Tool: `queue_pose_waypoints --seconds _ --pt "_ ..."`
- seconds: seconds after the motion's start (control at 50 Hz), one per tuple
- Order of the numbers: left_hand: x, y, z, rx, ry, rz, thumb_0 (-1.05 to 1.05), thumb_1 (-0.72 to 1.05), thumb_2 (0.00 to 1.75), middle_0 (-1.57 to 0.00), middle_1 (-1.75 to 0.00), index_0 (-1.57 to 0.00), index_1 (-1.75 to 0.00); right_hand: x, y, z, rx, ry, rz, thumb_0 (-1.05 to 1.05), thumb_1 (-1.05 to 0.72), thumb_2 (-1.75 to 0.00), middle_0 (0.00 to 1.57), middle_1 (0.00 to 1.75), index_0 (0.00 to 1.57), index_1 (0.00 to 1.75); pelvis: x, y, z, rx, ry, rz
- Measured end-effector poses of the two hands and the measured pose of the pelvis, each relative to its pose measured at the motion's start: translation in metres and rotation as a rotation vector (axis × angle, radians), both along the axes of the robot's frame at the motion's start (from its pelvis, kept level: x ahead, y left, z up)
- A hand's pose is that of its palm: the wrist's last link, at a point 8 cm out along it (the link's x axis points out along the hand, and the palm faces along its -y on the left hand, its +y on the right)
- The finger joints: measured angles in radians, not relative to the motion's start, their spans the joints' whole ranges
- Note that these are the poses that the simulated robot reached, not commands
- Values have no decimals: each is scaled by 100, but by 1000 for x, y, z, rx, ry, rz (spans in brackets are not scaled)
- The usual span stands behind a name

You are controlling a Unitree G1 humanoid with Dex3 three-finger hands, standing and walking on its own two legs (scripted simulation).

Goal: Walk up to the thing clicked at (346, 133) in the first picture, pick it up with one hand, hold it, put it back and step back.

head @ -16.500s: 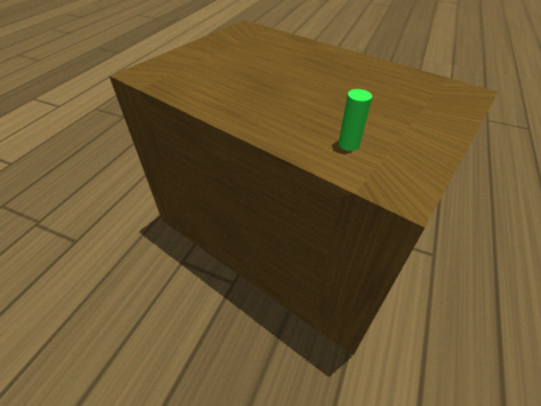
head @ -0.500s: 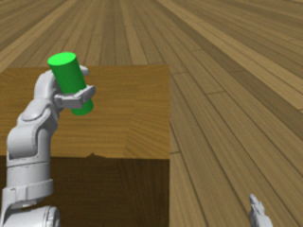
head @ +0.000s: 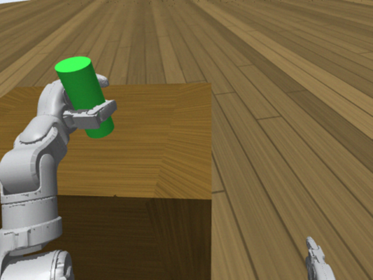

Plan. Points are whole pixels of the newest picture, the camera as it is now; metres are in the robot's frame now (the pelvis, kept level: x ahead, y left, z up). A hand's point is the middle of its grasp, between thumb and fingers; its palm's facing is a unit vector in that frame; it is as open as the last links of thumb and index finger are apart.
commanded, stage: hold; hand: left
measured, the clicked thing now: (88, 100) +0.35 +0.18 +0.29
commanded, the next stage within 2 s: none
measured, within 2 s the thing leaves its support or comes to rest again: neither
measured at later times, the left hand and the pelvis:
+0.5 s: hand (97, 107) +0.34 +0.16 +0.28, palm faces +0.07 -1.00 -0.01, open 7.4 cm; pelvis +0.00 +0.00 +0.00, yaw +0 degrees
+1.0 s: hand (95, 109) +0.34 +0.16 +0.28, palm faces +0.06 -1.00 -0.01, open 7.4 cm; pelvis +0.00 +0.00 +0.00, yaw +0 degrees
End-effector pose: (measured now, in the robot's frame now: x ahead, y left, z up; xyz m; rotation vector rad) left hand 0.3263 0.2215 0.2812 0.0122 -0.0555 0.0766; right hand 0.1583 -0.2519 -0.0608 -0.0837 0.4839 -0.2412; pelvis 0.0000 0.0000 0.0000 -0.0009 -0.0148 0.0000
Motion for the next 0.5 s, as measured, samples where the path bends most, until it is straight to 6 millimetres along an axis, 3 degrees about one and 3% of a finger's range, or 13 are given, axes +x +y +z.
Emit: queue_pose_waypoints --seconds 0.28,0.5 --pt "-3 -5 9 1 -6 -14 0 -10 113 -85 -107 -89 -108 5 2 -1 20 -7 9 -2 54 -5 5 5 5 5 3 2 0 -2 1 -2" --pt "-8 -7 -1 -6 19 -11 0 -10 113 -85 -108 -89 -108 5 3 -4 29 8 15 -2 54 -5 5 5 5 5 2 2 0 0 2 -1"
